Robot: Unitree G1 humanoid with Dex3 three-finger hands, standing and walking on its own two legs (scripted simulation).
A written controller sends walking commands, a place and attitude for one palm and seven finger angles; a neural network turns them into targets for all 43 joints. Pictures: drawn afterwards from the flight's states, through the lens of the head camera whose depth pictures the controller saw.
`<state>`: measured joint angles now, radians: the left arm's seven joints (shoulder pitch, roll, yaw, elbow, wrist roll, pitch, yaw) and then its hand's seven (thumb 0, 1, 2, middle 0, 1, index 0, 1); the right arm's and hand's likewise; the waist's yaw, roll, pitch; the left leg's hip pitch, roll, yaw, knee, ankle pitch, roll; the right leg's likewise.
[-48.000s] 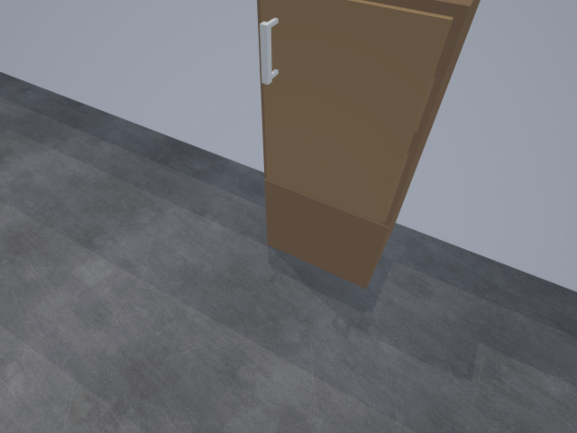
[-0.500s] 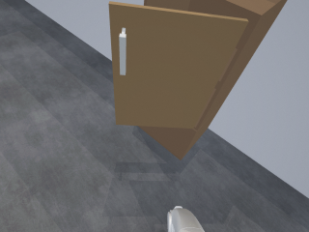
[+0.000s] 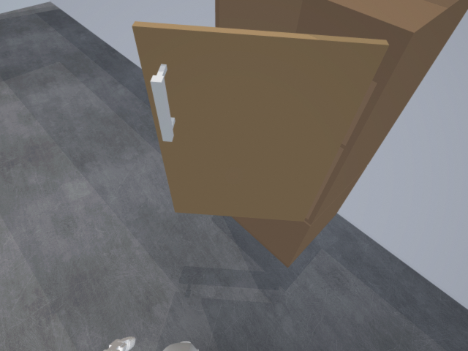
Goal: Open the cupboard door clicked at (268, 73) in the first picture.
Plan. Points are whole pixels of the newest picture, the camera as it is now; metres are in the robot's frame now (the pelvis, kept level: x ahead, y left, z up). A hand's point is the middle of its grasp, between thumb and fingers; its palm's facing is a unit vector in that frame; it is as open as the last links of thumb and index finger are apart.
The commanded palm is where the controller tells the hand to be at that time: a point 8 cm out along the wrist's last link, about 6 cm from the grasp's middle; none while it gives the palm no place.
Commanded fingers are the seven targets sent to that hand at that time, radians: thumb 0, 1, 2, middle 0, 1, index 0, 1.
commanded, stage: come to a stop and stand still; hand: left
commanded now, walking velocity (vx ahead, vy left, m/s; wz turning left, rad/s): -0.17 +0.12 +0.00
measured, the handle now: (165, 104) +0.52 +0.16 +0.12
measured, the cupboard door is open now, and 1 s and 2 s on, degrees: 42 42 42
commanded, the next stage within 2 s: look again from close up in 0.70 s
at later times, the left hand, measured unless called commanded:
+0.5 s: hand out of the picture -0.04 +0.17 -0.17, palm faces +0.04 -0.97 -0.24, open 7.4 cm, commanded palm none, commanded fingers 0.00 0.90 0.90 -0.20 -0.30 -0.20 -0.30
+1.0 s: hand out of the picture +0.02 +0.19 -0.17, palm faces -0.04 -0.98 -0.19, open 7.4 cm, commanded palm none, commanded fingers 0.00 0.90 0.90 -0.20 -0.30 -0.20 -0.30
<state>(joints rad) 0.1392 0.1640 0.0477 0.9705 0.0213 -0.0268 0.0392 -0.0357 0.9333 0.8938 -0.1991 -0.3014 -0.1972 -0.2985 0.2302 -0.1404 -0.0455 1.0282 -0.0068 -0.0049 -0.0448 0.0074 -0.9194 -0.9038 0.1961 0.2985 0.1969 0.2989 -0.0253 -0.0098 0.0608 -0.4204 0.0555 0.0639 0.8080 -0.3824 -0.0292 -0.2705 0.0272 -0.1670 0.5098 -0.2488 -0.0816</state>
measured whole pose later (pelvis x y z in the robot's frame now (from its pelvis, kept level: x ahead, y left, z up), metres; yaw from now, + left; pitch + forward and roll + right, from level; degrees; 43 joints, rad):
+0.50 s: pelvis -0.02 +0.00 -0.01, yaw -1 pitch -3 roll +0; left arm 0.40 0.13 0.00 0.99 0.03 0.01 0.04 0.01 0.90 0.89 -0.20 -0.30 -0.20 -0.30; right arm 0.19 -0.18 -0.02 0.93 -0.01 0.02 0.00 0.01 -0.91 -0.90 0.20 0.30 0.20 0.30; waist 0.02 0.06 0.04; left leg -0.32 0.02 0.09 0.58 -0.20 0.03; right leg -0.20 -0.01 -0.05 0.62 -0.36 -0.02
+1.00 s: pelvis -0.01 +0.01 +0.00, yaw -1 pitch +0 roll -1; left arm 0.29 0.20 0.00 1.00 0.02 0.00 0.03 0.00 0.91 0.89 -0.20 -0.30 -0.20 -0.30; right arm 0.34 -0.14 0.01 1.08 -0.02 -0.01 -0.01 0.01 -0.91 -0.90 0.20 0.30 0.20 0.30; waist -0.03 -0.03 0.02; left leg -0.33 0.01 0.09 0.50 -0.17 0.05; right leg -0.20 -0.01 -0.05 0.49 -0.30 0.00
